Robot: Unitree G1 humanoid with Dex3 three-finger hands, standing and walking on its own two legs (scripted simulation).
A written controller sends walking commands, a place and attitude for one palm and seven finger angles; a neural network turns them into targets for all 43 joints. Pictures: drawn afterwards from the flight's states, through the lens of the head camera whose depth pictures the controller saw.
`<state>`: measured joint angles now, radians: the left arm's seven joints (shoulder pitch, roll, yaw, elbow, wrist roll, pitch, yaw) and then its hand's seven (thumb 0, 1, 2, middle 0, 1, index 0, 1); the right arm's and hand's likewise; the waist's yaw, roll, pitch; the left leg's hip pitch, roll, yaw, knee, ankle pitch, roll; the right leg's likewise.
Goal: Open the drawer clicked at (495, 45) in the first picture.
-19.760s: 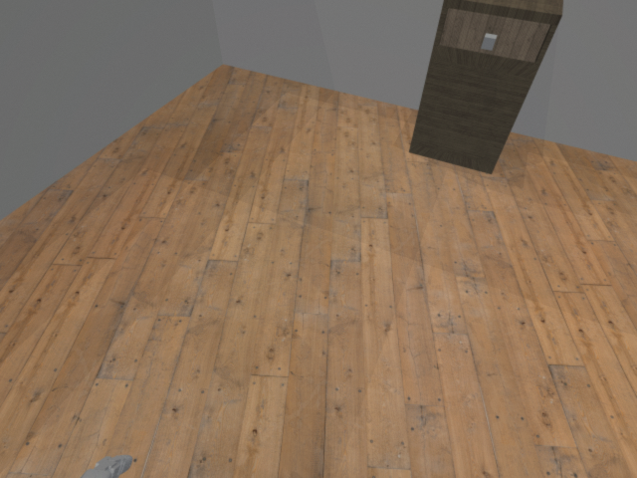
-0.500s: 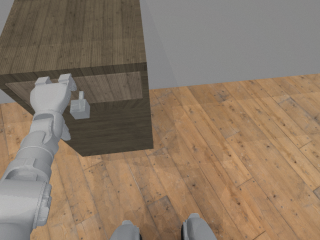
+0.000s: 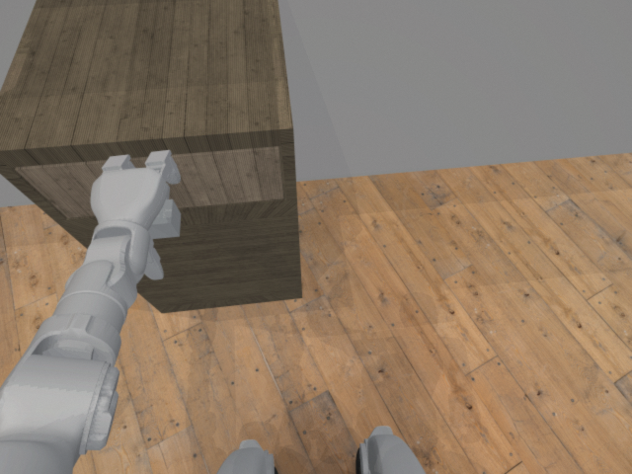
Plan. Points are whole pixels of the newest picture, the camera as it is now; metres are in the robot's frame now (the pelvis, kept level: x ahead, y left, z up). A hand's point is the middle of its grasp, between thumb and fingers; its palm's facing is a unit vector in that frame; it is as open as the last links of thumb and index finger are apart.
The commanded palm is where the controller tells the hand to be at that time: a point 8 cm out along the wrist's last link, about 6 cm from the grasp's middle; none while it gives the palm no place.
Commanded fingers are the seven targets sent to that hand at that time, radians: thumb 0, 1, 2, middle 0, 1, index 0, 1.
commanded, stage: re-aim the fingers above the handle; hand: left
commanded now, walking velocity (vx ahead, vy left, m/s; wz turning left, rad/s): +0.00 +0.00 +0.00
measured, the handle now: (163, 207) +0.52 +0.23 -0.08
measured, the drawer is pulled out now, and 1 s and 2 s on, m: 0.00 0.00 0.00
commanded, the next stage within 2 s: lower the fingers behind the handle in 0.80 s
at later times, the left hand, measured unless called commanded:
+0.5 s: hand (149, 203) +0.48 +0.22 +0.00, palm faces +0.04 -0.05 -1.00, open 13.8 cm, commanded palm +0.45 +0.23 +0.05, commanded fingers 0.00 -0.50 0.30 -0.30 -1.20 -0.30 -1.20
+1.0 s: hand (126, 208) +0.47 +0.26 -0.01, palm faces +0.02 +0.04 -1.00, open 13.8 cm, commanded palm +0.45 +0.24 +0.04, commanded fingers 0.00 -0.50 0.30 -0.30 -1.20 -0.30 -1.20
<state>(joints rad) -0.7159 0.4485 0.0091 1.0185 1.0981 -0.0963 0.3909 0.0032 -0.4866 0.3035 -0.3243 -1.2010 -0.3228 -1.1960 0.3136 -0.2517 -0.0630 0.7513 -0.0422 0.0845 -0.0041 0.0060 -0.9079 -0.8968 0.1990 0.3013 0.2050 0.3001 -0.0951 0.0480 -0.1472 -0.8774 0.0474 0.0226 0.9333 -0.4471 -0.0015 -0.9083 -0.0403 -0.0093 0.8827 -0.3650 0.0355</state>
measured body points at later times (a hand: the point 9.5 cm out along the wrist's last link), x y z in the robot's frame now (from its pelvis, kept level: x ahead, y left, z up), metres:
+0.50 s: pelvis +0.00 +0.00 -0.01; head +0.13 +0.00 +0.43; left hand +0.47 +0.22 +0.05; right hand +0.03 -0.28 -0.14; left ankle -0.01 +0.12 -0.68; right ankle +0.02 -0.15 -0.68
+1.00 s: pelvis +0.00 +0.00 -0.01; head +0.13 -0.01 +0.42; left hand +0.47 +0.25 +0.04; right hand +0.03 -0.28 -0.15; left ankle -0.01 +0.12 -0.68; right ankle +0.02 -0.15 -0.68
